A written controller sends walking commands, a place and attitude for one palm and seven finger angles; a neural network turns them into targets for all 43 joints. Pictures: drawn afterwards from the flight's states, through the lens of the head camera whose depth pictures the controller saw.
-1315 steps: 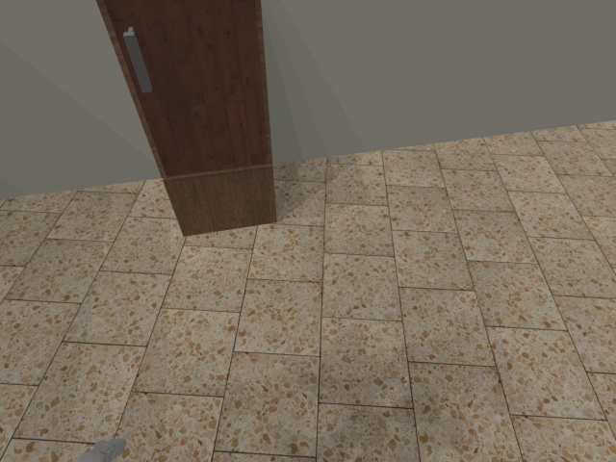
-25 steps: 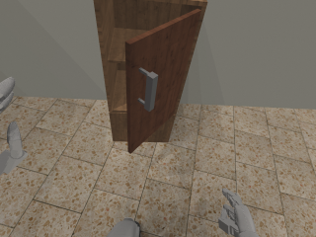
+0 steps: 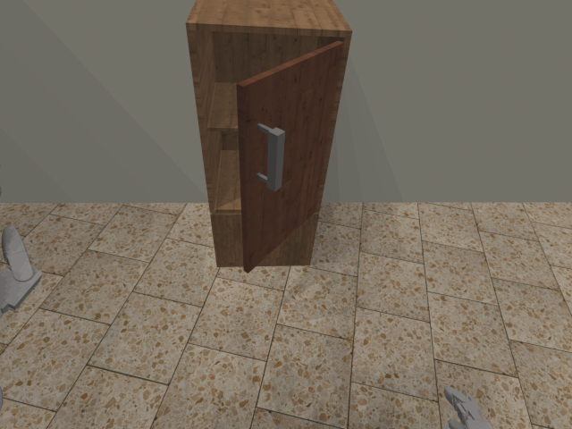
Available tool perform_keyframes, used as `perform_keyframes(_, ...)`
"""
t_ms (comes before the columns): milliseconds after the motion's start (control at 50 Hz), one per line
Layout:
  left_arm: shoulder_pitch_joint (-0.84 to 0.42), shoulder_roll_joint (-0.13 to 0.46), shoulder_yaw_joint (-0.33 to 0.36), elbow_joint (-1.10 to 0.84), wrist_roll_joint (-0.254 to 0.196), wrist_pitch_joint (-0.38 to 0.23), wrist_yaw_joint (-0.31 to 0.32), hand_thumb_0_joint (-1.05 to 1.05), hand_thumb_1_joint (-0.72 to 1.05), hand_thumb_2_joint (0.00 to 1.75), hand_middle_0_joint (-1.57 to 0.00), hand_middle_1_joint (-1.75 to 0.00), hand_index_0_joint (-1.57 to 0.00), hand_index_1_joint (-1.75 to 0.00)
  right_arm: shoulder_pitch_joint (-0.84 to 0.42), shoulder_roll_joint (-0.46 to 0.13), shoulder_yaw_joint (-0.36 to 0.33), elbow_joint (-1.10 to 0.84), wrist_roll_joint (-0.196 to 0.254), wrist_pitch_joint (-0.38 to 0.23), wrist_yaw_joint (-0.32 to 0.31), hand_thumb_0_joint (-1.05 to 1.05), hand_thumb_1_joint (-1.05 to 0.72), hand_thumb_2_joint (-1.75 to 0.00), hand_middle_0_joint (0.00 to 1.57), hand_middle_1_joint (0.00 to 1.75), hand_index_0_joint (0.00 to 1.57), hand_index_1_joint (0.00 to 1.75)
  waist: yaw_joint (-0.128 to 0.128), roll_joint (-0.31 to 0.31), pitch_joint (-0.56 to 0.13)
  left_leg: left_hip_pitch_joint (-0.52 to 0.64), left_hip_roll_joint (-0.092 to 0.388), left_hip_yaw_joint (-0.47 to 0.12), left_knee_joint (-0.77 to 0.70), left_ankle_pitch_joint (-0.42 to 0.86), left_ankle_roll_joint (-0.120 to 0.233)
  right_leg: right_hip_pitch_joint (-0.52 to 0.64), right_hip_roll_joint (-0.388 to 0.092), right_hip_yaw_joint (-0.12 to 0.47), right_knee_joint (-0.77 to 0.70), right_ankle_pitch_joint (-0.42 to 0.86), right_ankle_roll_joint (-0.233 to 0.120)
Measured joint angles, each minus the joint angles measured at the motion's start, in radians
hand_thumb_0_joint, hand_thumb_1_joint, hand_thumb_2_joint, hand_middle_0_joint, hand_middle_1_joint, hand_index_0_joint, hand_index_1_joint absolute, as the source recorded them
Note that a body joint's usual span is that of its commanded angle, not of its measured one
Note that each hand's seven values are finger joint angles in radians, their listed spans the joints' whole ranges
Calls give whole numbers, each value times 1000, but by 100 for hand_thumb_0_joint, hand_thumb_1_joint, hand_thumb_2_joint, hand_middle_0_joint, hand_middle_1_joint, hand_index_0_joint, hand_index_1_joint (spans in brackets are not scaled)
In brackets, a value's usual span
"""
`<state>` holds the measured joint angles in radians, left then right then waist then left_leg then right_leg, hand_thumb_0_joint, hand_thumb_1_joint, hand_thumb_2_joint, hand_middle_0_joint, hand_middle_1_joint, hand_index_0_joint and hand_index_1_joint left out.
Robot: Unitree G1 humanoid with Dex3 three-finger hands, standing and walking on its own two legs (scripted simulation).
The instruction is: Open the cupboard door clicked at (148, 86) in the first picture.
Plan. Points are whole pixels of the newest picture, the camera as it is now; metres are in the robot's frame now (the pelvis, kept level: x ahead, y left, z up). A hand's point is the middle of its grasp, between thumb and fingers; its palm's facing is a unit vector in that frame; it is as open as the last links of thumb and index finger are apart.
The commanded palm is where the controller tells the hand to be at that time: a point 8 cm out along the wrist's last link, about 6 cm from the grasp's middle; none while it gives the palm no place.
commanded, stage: stop stepping back and stand still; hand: left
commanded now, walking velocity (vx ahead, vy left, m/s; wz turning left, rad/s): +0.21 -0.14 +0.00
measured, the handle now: (268, 157) +0.67 +0.07 +0.02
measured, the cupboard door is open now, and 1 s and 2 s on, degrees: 48 48 48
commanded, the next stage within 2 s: let the arm hang, fingers relaxed in 1.42 s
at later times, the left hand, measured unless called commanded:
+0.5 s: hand (66, 318) +0.18 +0.22 +0.18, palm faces +0.44 -0.74 -0.50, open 7.4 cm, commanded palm +0.13 +0.27 +0.19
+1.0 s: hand (23, 309) +0.19 +0.28 +0.16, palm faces +0.40 -0.77 -0.49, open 7.4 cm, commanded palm +0.14 +0.31 +0.19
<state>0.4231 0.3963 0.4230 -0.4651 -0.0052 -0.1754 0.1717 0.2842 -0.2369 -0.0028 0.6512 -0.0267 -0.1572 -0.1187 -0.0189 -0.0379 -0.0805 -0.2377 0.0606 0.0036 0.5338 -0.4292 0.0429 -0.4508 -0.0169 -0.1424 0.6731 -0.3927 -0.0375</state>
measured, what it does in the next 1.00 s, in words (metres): steps on the spot: left foot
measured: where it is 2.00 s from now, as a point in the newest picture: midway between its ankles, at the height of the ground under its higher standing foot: outside the picture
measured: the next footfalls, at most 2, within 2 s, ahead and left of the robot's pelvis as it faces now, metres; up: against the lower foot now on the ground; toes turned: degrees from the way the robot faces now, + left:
left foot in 0.56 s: +0.06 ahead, +0.10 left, +0.00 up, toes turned +5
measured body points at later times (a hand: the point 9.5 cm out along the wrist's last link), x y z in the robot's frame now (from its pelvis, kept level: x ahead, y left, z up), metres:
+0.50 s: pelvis +0.00 -0.04 +0.02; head +0.00 -0.06 +0.46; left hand +0.15 +0.26 +0.20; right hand +0.15 -0.29 -0.08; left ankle +0.03 +0.09 -0.71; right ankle +0.02 -0.09 -0.73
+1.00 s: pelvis +0.00 +0.01 +0.02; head +0.02 +0.01 +0.46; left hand +0.17 +0.31 +0.19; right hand +0.17 -0.21 -0.07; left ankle +0.02 +0.10 -0.73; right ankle +0.02 -0.09 -0.73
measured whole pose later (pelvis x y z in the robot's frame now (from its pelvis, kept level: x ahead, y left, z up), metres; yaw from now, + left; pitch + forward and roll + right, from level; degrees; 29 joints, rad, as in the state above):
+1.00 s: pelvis +0.00 +0.01 +0.02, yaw +1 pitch +0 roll +0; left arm 0.56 0.40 0.39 -0.46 -0.04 -0.17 0.14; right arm 0.21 -0.19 0.03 0.61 -0.01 -0.10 -0.08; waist 0.02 0.01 0.04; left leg -0.23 -0.01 0.09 0.43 -0.20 0.04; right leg -0.21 0.00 -0.11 0.41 -0.20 -0.03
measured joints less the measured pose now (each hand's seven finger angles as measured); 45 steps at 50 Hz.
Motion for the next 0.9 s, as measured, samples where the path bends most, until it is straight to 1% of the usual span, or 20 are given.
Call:
perform_keyframes(20,-20,6,2,18,4,0,2,1,89,90,-21,-30,-21,-30,-22,14,-2,0,4,-2,2,2,-90,-89,20,30,21,30,-12,-9,28,-9,-15,-2,23,50,-20,-33,-3,32,108,-22,15)
perform_keyframes(40,-20,13,6,31,11,1,-3,1,89,90,-21,-30,-21,-30,-36,31,-1,-1,5,0,11,2,-90,-89,20,30,21,30,-11,-18,46,-3,-22,7,36,83,-43,-55,3,59,206,-27,25)
perform_keyframes(80,29,21,9,26,5,7,-16,1,89,90,-21,-30,-21,-30,-39,60,8,-5,11,2,35,2,-90,-89,20,30,21,30,-24,-14,49,11,-19,14,35,108,-65,-60,13,60,292,-26,39)
perform_keyframes(120,91,26,5,-3,5,2,-29,1,89,90,-21,-30,-21,-30,-22,82,19,-12,13,0,52,1,-90,-89,20,30,21,30,-31,-2,43,20,-11,11,16,118,-75,-28,12,43,253,-9,42)
perform_keyframes(160,141,38,0,-38,5,-9,-34,2,89,90,-21,-30,-21,-30,-2,91,29,-21,9,8,56,1,-90,-89,20,30,21,30,-26,19,44,10,2,2,28,110,-81,46,16,25,131,-26,37)
perform_keyframes(180,158,55,3,-57,6,-14,-35,2,89,90,-21,-30,-21,-30,8,93,31,-28,7,14,56,1,-90,-89,20,30,21,30,-24,27,44,-15,9,-1,67,84,-72,96,19,27,48,-51,25)
perform_keyframes(200,164,74,10,-74,8,-18,-34,1,89,90,-21,-30,-21,-30,11,93,30,-30,8,22,57,1,-90,-89,20,30,21,30,-14,28,48,-62,11,0,148,27,-55,112,21,36,-10,-22,-2)
perform_keyframes(240,139,70,6,-75,3,-24,-41,1,89,90,-21,-30,-21,-30,-19,77,22,10,15,44,56,1,-90,-89,21,30,21,30,8,47,85,-168,-3,-33,400,-16,-41,94,28,16,13,62,-53)
perform_keyframes(280,124,49,9,-50,-2,-32,-48,1,89,90,-22,-30,-21,-30,-42,60,13,57,14,57,58,1,-90,-89,21,30,21,30,23,52,100,-248,-20,-27,577,29,-45,107,28,10,-9,85,-70)
perform_keyframes(320,133,22,19,-13,-8,-40,-48,1,88,90,-22,-30,-22,-30,-47,44,3,70,14,64,57,2,-90,-89,21,30,21,30,26,54,94,-290,-25,0,624,107,-52,130,28,13,-67,110,-70)
perform_keyframes(340,140,11,24,6,-12,-42,-47,1,88,90,-22,-30,-22,-30,-46,37,-1,68,15,63,54,2,-90,-89,21,30,21,30,24,55,91,-295,-26,16,603,138,-54,142,26,15,-98,125,-67)
perform_keyframes(380,146,-6,21,40,-15,-46,-43,1,89,90,-22,-30,-22,-30,-41,22,-9,55,17,53,46,2,-90,-89,21,30,21,30,18,52,88,-277,-29,45,499,170,-51,169,19,15,-156,152,-62)
perform_keyframes(460,144,-25,-18,54,-15,-44,-29,1,89,90,-21,-30,-21,-30,-34,-9,-21,26,18,23,32,2,-90,-89,20,30,21,30,20,42,93,-159,-41,86,189,174,-30,210,11,14,-216,175,-58)
perform_keyframes(500,146,-30,-38,38,-14,-43,-24,1,89,90,-21,-30,-21,-30,-36,-24,-27,13,19,15,31,2,-90,-89,20,30,21,30,24,43,95,-89,-46,86,58,187,-20,222,18,11,-223,173,-55)
perform_keyframes(560,146,-25,-54,4,-14,-45,-20,1,89,90,-21,-30,-21,-30,-47,-45,-37,-14,23,15,32,2,-90,-89,20,30,20,30,27,70,99,0,-34,51,-78,223,-12,221,47,-2,-201,155,-50)
perform_keyframes(600,123,-11,-51,5,-14,-45,-20,1,89,90,-21,-30,-21,-30,-72,-37,-41,-17,29,27,32,2,-90,-89,20,30,20,30,30,57,116,6,-37,50,-72,218,-38,225,42,0,-189,146,-43)
perform_keyframes(640,113,3,-37,8,-17,-44,-20,1,89,90,-22,-30,-21,-30,-93,-29,-35,-28,34,36,35,1,-90,-89,20,30,20,30,33,50,127,6,-36,58,-63,215,-48,229,43,8,-194,151,-40)
perform_keyframes(700,118,19,-19,15,-22,-36,-21,1,89,90,-21,-30,-21,-30,-114,-12,-23,-51,38,42,40,1,-90,-89,20,30,20,30,25,52,133,4,-36,65,-60,213,-44,230,44,16,-204,160,-37)
perform_keyframes(760,134,22,-20,15,-29,-25,-26,1,89,90,-21,-30,-21,-30,-118,6,-9,-63,37,44,44,1,-90,-89,20,30,20,30,19,57,129,3,-38,70,-63,213,-35,234,42,21,-218,168,-28)
perform_keyframes(900,155,9,-43,0,-32,-5,-33,1,89,90,-21,-30,-21,-30,-89,37,24,-54,26,54,44,1,-90,-89,20,30,21,30,29,51,120,7,-55,78,-89,223,-12,240,28,29,-251,188,-6)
